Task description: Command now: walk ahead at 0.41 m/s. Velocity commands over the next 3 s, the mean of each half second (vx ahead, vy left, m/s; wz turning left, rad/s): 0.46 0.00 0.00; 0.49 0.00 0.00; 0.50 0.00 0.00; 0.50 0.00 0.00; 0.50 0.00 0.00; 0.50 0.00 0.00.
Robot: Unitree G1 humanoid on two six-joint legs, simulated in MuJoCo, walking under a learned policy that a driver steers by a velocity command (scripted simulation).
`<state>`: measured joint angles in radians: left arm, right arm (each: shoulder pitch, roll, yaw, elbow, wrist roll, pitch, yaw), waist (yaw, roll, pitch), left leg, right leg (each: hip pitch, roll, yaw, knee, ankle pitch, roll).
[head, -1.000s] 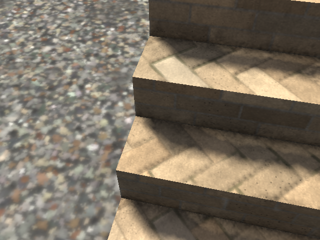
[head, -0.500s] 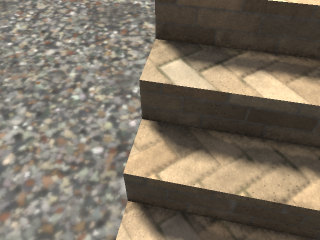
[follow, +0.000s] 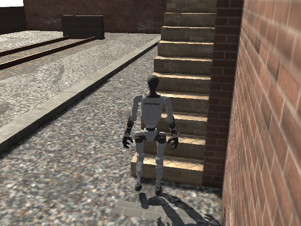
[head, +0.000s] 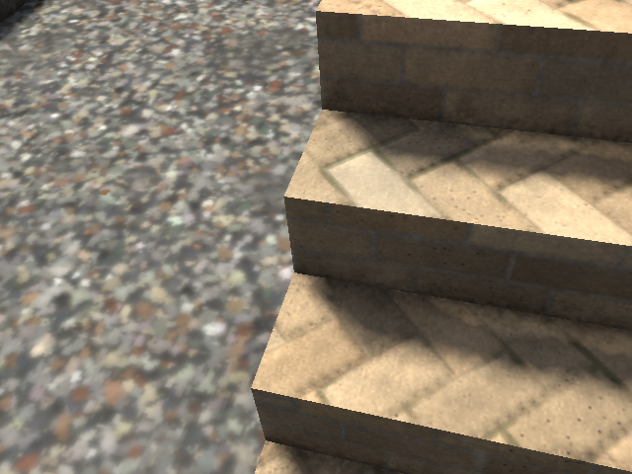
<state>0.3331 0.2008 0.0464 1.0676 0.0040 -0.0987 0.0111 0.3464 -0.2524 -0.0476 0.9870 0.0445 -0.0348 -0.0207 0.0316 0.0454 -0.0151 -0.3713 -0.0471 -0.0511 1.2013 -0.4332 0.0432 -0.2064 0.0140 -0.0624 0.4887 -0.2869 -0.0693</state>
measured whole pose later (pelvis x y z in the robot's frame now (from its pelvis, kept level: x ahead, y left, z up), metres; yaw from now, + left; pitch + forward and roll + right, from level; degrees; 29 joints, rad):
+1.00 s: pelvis +0.45 -0.04 +0.23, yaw -4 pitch +2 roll -4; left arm 0.06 0.09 -0.09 0.74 -0.01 -0.03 -0.04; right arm 0.43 -0.13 0.03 1.08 0.01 -0.02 -0.04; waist 0.01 0.04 -0.06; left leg -0.04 0.20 0.11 0.31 -0.06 -0.01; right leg -0.91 0.04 -0.14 1.48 -0.59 -0.14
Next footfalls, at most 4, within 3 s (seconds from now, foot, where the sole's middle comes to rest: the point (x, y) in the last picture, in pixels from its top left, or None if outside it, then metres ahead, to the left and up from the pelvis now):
0.40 left None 0.40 0.13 -0.58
0.98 right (451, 361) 0.57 -0.15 -0.38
1.38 left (314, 282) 0.65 0.07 -0.27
1.56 left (307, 325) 0.64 0.09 -0.39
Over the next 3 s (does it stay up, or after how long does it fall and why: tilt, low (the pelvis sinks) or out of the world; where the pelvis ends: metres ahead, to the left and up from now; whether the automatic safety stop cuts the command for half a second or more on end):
stays up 0.90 -0.28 0.64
